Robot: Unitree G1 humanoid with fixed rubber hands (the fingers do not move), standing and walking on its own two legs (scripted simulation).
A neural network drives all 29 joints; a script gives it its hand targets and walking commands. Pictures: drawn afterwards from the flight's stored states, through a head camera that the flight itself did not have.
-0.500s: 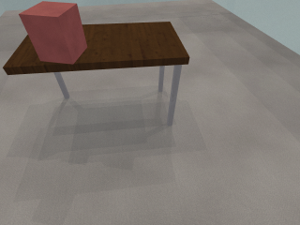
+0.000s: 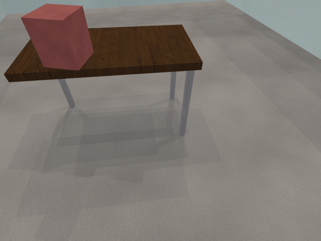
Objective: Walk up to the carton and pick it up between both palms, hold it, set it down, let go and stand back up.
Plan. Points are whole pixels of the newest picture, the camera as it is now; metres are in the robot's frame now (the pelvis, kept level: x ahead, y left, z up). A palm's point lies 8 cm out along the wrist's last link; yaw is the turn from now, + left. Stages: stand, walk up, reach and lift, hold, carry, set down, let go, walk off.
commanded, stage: stand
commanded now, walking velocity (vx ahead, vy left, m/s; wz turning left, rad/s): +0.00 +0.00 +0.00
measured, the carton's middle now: (62, 37) +1.06 +0.55 +0.04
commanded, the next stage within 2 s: walk up in 0.10 s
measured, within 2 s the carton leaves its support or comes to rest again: neither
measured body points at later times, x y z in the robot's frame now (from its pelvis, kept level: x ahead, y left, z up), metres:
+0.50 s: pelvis +0.02 +0.03 +0.00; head +0.00 +0.00 +0.45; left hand +0.05 +0.36 -0.10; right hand +0.11 -0.30 -0.12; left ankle +0.04 +0.19 -0.69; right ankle +0.04 -0.12 -0.73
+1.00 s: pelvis +0.12 +0.12 +0.00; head +0.14 +0.13 +0.45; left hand +0.18 +0.48 -0.10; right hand +0.17 -0.19 -0.11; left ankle +0.08 +0.23 -0.73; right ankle +0.16 -0.02 -0.70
